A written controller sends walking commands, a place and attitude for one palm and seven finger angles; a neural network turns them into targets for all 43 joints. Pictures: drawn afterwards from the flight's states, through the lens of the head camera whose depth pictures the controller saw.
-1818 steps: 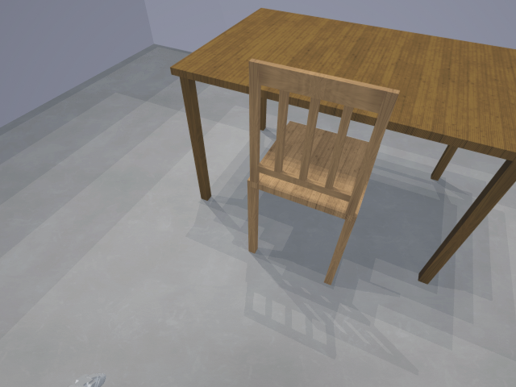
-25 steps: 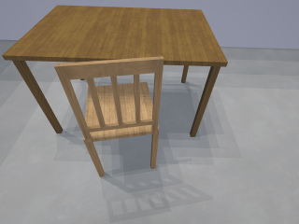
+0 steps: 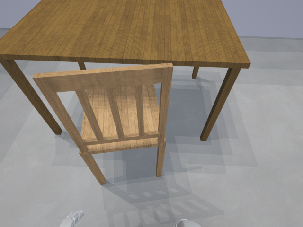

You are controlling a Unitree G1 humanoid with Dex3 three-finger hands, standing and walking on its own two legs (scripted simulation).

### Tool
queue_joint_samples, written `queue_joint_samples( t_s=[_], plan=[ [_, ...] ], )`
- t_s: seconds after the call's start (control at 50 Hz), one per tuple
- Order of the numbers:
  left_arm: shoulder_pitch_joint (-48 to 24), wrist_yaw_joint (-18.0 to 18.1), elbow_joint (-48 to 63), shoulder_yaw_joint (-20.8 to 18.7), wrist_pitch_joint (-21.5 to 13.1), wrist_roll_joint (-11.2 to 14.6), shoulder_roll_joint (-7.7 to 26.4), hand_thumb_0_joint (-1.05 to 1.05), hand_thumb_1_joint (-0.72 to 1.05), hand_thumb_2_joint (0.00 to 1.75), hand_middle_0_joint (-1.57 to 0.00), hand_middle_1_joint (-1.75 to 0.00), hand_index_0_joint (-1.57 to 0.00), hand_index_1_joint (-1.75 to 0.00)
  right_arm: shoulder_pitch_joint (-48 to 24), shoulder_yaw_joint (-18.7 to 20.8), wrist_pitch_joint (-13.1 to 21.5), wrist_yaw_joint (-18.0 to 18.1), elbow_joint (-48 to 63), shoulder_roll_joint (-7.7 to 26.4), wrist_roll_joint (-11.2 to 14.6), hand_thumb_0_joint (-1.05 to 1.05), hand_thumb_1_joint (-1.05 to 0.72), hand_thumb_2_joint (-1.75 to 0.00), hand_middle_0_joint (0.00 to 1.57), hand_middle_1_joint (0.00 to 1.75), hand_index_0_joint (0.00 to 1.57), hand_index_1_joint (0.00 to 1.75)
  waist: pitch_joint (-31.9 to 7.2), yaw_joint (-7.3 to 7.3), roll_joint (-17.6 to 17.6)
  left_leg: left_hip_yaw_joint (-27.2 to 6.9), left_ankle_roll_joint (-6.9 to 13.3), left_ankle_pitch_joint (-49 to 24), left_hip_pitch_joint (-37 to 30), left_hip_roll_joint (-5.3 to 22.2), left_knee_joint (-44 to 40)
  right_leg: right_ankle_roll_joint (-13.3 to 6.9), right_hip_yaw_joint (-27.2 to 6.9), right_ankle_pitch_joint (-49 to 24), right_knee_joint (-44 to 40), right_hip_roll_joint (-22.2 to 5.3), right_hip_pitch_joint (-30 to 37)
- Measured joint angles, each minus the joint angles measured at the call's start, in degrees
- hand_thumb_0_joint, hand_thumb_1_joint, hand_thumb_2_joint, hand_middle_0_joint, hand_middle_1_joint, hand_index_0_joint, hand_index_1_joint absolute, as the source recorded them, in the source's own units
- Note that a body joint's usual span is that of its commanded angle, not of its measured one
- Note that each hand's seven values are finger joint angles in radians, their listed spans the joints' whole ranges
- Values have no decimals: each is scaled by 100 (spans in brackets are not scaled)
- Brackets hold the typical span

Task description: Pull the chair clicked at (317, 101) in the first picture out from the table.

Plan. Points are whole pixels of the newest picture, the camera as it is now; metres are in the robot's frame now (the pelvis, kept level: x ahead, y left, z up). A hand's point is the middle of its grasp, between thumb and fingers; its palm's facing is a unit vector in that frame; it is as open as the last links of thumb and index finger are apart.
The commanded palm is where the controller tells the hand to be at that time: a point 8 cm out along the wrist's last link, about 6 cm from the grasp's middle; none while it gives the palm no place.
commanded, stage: come to a stop and stand still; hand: left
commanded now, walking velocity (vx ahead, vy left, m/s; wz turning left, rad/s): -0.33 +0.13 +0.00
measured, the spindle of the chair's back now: (116, 115) +0.48 +0.14 -0.05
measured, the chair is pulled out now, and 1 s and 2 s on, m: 0.14 0.14 0.14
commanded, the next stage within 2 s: none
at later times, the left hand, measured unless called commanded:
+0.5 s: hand out of the picture +0.12 +0.21 -0.14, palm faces -0.02 -0.94 -0.33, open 7.4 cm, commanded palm none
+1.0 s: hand out of the picture +0.01 +0.19 -0.15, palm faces -0.03 -0.98 -0.20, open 7.4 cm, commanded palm none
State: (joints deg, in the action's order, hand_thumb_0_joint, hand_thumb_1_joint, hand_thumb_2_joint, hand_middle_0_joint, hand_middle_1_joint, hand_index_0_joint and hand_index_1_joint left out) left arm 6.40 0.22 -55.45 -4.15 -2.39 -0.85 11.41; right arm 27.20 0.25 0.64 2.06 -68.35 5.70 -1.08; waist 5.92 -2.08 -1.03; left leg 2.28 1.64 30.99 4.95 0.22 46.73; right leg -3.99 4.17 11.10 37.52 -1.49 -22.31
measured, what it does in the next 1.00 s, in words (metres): steps on the spot: left foot, then right foot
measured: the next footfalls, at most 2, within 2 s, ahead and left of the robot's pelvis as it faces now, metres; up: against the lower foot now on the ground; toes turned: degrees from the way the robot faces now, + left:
left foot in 0.16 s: +0.07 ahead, +0.09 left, +0.00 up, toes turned -1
right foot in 0.46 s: +0.05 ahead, -0.13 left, +0.01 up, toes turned -2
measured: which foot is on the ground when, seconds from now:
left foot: up 0.00-0.14, down 0.16-1.00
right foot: down 0.00-0.18, up 0.20-0.44, down 0.46-1.00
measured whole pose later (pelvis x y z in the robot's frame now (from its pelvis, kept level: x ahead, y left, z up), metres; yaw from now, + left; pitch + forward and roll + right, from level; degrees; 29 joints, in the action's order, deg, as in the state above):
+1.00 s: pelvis -0.03 +0.01 +0.02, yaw -2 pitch -2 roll -1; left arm 17.8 1.5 -53.3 -0.1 1.2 -1.0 11.4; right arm 16.5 -0.6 -1.7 -0.4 -55.2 10.1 -1.6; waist 1.1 -1.1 0.8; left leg 1.6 2.2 11.9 17.2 -0.6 30.1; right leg -0.2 1.1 15.1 29.2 0.0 -15.6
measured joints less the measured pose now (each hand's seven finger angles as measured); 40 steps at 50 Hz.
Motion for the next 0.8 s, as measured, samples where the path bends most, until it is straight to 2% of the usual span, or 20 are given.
queue_joint_samples(
  t_s=[0.02, 0.06, 0.1, 0.14, 0.16, 0.2, 0.26, 0.32, 0.4, 0.42, 0.46, 0.54, 0.58, 0.62, 0.66, 0.7, 0.8],
  plan=[
    [4, 41, -11, 16, 1, 15, -49, 1, 92, 90, -20, -30, -19, -29, -141, 34, -69, -7, 17, 77, 16, 1, -90, -90, 20, 30, 20, 30, 31, -2, -72, -114, -17, 120, 327, 34, 690, 93, 35, 164, 52, 70, 67],
    [76, 114, -60, 73, 89, -16, -141, 1, 92, 90, -20, -30, -19, -29, -458, 99, -160, -3, 152, 225, 14, 1, -90, -90, 20, 30, 20, 30, 1, -21, -146, -200, -42, 156, 865, 100, 1124, 239, 27, 275, -133, 193, 197],
    [136, 162, -123, 101, 193, -73, -187, 1, 91, 90, -20, -30, -19, -29, -778, 127, -169, 1, 388, 289, 18, 1, -91, -90, 20, 29, 20, 30, -33, -89, -70, -169, -83, 5, 1213, 162, 692, 324, -27, 189, -359, 226, 257],
    [156, 164, -182, 123, 260, -71, -211, 1, 91, 90, -20, -30, -20, -29, -1024, 139, -94, -10, 634, 298, 27, 1, -91, -90, 19, 29, 20, 30, -22, -126, 79, -113, -159, -637, 1278, 166, -305, 368, -101, 161, -410, 193, 263],
    [167, 150, -195, 139, 291, -51, -230, 1, 91, 90, -20, -30, -20, -29, -1095, 145, -42, -20, 743, 312, 21, 1, -91, -90, 19, 29, 20, 30, -24, -117, 124, -92, -123, -983, 1222, 168, -792, 398, -131, 206, -337, 179, 233],
    [161, 165, -210, 106, 364, 14, -197, 0, 92, 90, -20, -30, -20, -30, -1198, 152, -9, -22, 866, 285, -27, 0, -91, -90, 19, 29, 20, 30, -72, -21, 271, 19, -6, -1070, 1169, 72, -927, 433, -230, 548, -107, 86, 150],
    [152, 157, -195, 106, 446, -8, -111, 0, 93, 89, -20, -30, -20, -30, -1391, 116, -49, 9, 976, 251, -86, 0, -91, -90, 19, 29, 20, 30, -84, 132, 297, 93, 53, -1191, 981, 31, -1293, 417, -347, 1478, 859, 123, -7],
    [110, 172, -158, 103, 459, -17, -52, 0, 92, 89, -20, -30, -20, -30, -1598, 153, -79, 72, 1098, 304, -111, 1, -92, -90, 20, 29, 20, 30, 8, 155, 132, 14, 53, -1407, 852, 66, -1635, 441, -312, 1892, 1323, 203, 33],
    [94, 172, -64, 105, 426, -5, 33, 0, 91, 90, -20, -30, -20, -30, -1780, 213, -118, 55, 1221, 464, -89, 1, -92, -90, 20, 30, 20, 30, 90, 179, -78, -23, -26, -1532, 779, 104, -1844, 438, -270, 1520, 588, 187, 361],
    [105, 170, -41, 103, 409, -4, 65, 0, 91, 90, -20, -30, -20, -30, -1806, 225, -136, 41, 1236, 500, -78, 1, -92, -90, 20, 30, 20, 30, 92, 193, -103, -16, -57, -1513, 791, 103, -1812, 433, -274, 1227, 245, 166, 490],
    [190, 172, 17, 102, 344, -24, 182, 1, 91, 90, -20, -30, -20, -30, -1818, 243, -188, 1, 1265, 537, -33, 1, -91, -90, 20, 30, 20, 30, 35, 223, -30, 37, -127, -1388, 912, 37, -1553, 362, -378, 83, -532, 69, 784],
    [282, 214, -89, 158, 299, -86, 155, 1, 91, 90, -20, -30, -20, -30, -1963, 312, -330, -74, 1245, 730, 44, 1, -91, -90, 20, 30, 20, 30, 38, 149, -201, -211, -284, -412, 1263, 5, -559, 313, -361, 707, -488, 166, 806],
    [431, 305, 9, 187, 292, -64, 139, 1, 91, 90, -20, -30, -20, -30, -1912, 291, -276, -100, 1332, 749, 98, 1, -91, -90, 20, 29, 20, 30, -11, 107, -81, -62, -261, -729, 1179, -89, -785, 323, -426, 662, -422, 102, 780],
    [580, 345, 128, 223, 271, -5, 157, 1, 90, 90, -20, -30, -20, -30, -1779, 244, -193, -136, 1442, 734, 107, 1, -91, -90, 20, 29, 20, 30, -97, 47, 59, 23, -140, -1632, 933, -144, -1343, 329, -405, 616, -151, 60, 740],
    [655, 335, 190, 264, 293, 27, 170, 1, 90, 90, -20, -30, -20, -30, -1627, 205, -157, -149, 1476, 713, 88, 1, -91, -90, 20, 29, 20, 30, -235, 42, 170, 0, -40, -1594, 764, -144, -1466, 351, -350, 685, -43, 56, 815],
    [692, 314, 233, 299, 324, 22, 156, 1, 90, 90, -20, -30, -20, -30, -1537, 145, -187, -152, 1462, 686, 53, 1, -91, -90, 19, 29, 20, 30, -390, 122, 276, 16, -22, -1393, 765, -134, -1377, 364, -367, 843, -278, 68, 976],
    [722, 195, 259, 484, 284, 4, -12, 1, 90, 90, -20, -30, -20, -30, -1557, 18, -212, -183, 1480, 625, 18, 1, -91, -90, 19, 29, 20, 30, -419, 135, 204, -23, -31, -1602, 829, -16, -1452, 356, -324, 390, -646, 187, 1033]
  ],
)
